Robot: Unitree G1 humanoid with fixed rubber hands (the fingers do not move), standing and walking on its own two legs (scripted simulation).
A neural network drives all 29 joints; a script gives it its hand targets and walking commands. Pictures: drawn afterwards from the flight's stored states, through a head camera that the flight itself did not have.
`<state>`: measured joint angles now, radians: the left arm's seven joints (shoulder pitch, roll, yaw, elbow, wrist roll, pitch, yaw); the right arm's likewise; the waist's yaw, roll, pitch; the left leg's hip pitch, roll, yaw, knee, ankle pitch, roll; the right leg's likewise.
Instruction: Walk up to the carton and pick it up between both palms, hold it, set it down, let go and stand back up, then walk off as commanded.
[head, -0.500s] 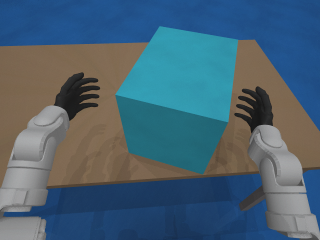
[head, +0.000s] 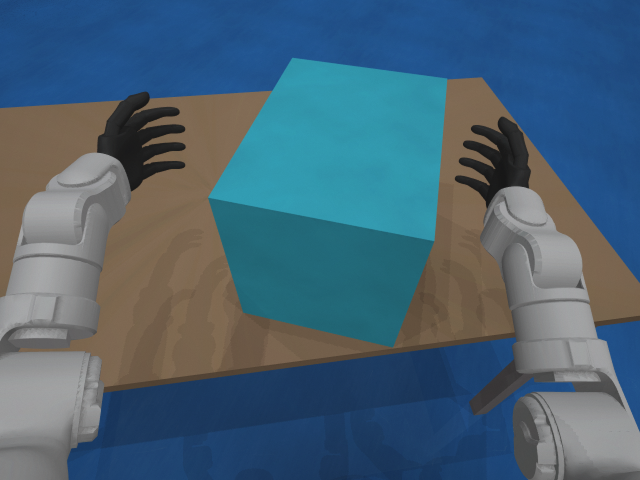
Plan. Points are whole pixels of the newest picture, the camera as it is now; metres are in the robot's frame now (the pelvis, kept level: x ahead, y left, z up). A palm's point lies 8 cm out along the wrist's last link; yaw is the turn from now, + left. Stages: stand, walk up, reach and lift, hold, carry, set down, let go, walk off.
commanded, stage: reach and lift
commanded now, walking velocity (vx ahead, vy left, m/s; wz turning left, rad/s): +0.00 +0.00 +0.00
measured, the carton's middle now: (341, 199) +0.49 -0.04 +0.05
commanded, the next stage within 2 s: none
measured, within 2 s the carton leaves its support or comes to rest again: neither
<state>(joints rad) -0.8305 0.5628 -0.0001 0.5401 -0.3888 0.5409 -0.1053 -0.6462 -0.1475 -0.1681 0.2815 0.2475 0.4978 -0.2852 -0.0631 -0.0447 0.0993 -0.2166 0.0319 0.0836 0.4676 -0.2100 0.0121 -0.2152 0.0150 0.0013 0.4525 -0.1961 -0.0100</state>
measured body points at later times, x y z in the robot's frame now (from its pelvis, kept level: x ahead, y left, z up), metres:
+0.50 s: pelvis +0.00 +0.00 +0.00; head +0.02 +0.01 +0.45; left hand +0.47 +0.20 +0.17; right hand +0.41 -0.22 +0.14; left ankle +0.03 +0.11 -0.74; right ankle +0.03 -0.11 -0.74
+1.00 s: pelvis +0.01 +0.00 +0.00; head +0.08 +0.01 +0.44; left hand +0.48 +0.18 +0.08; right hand +0.41 -0.22 +0.06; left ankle +0.03 +0.11 -0.74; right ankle +0.03 -0.11 -0.74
